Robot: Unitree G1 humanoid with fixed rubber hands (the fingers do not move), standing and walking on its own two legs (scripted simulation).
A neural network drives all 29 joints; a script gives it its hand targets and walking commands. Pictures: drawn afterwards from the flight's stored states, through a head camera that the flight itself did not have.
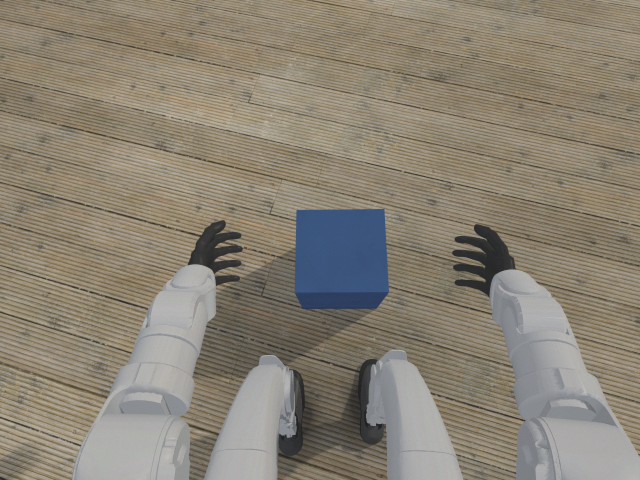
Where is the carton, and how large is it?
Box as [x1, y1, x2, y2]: [295, 209, 388, 308]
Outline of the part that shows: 296,210 295,293 302,307 376,308 388,292 384,210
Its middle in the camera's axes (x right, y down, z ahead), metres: +0.05 +0.06 +1.00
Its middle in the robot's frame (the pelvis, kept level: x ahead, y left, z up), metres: +0.49 -0.02 -0.56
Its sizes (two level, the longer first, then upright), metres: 0.210 0.200 0.250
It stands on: the floor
